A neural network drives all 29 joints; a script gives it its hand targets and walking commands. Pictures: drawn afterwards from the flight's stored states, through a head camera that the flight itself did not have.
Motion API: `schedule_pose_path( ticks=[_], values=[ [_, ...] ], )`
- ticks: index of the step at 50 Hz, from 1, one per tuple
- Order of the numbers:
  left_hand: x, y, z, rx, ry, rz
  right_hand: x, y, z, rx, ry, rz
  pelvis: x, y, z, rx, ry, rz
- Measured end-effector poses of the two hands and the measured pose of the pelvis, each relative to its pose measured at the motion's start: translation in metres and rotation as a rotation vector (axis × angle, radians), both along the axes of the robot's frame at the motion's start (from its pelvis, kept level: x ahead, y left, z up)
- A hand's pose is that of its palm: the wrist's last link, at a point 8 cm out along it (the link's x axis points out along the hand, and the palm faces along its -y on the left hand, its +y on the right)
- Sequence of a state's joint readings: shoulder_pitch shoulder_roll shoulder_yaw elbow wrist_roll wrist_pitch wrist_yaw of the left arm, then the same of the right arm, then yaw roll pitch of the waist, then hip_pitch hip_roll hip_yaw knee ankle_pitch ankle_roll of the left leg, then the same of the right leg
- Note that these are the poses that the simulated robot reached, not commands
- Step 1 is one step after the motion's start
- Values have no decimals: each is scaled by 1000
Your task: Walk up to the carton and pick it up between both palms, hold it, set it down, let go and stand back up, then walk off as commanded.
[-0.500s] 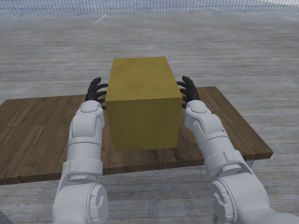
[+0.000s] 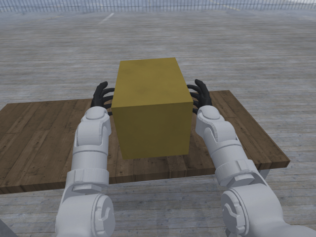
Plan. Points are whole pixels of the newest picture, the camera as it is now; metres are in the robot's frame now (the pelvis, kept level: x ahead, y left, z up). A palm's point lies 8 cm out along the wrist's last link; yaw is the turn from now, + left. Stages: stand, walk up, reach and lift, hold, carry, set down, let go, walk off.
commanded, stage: set down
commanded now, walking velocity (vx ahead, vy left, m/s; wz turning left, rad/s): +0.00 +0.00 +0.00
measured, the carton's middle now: (151, 103) +0.45 +0.01 +0.19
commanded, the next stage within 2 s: none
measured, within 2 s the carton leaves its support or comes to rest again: neither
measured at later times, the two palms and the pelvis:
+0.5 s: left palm (106, 113) +0.42 +0.14 +0.18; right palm (199, 110) +0.42 -0.13 +0.18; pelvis +0.03 +0.00 +0.00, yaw +0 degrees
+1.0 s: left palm (111, 118) +0.44 +0.13 +0.15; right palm (200, 115) +0.43 -0.13 +0.15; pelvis +0.03 +0.00 +0.00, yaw +0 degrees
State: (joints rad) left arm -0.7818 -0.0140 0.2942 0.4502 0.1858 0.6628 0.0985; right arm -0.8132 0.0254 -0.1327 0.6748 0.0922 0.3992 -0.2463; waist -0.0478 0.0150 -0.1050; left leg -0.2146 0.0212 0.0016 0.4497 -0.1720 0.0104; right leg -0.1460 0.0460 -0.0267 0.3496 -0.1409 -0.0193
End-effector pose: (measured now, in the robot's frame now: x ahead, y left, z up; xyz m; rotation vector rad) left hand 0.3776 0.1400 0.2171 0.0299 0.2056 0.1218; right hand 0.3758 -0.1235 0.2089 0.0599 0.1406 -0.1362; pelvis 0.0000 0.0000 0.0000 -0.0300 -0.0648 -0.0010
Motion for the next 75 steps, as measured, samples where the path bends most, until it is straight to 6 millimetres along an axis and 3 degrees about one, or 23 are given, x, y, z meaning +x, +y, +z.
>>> schedule_pose_path(
  ticks=[7,14,26,38,50,60,70,75],
  values=[
    [9,-1,-25,26,31,-28,7,-1,-8,147,-37,-24,1,0,0,0,2,0],
    [22,0,-50,31,75,-24,22,0,-32,151,-24,-18,5,-1,1,3,10,1],
    [48,-4,-39,34,12,-33,42,-4,-31,125,-86,-30,26,-2,3,5,44,2],
    [59,-8,-64,33,63,-48,49,-7,-56,123,-36,-46,29,0,4,4,39,3],
    [62,-12,-68,39,52,-61,50,-11,-57,116,-43,-54,35,-1,4,5,50,4],
    [60,-14,-95,44,113,-67,50,-13,-78,105,19,-59,36,-1,4,6,52,4],
    [70,-14,-86,48,70,-75,57,-13,-69,98,-20,-65,46,2,4,7,68,6],
    [76,-15,-89,52,87,-85,60,-14,-78,104,0,-76,49,4,5,8,72,7]
  ],
)
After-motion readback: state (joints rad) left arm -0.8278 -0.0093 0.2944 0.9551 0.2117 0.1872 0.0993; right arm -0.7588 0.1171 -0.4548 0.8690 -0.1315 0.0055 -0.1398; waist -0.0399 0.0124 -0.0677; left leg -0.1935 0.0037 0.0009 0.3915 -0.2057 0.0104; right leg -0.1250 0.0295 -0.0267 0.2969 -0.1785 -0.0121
